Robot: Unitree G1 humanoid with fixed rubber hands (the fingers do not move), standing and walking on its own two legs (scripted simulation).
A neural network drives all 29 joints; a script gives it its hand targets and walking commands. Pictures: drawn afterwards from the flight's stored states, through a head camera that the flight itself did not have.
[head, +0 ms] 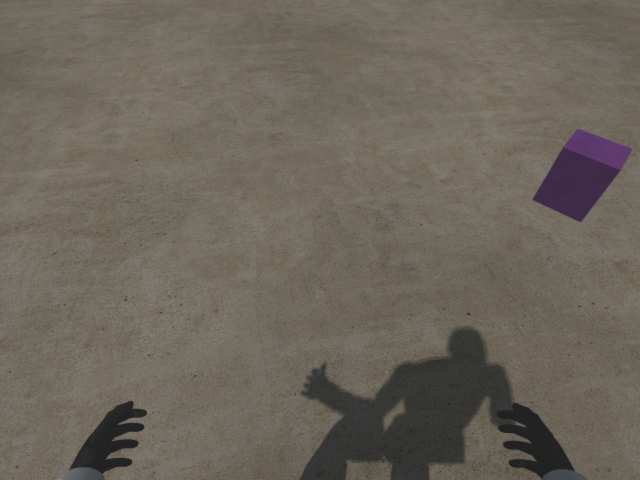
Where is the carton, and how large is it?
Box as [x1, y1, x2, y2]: [532, 129, 631, 221]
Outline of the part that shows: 577,129 561,150 532,199 580,221 619,171 631,149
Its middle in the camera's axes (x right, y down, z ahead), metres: +1.14 -0.27 +1.71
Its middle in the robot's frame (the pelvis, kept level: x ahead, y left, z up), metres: +1.39 -1.13 -0.62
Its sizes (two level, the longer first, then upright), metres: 0.218 0.184 0.294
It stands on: the floor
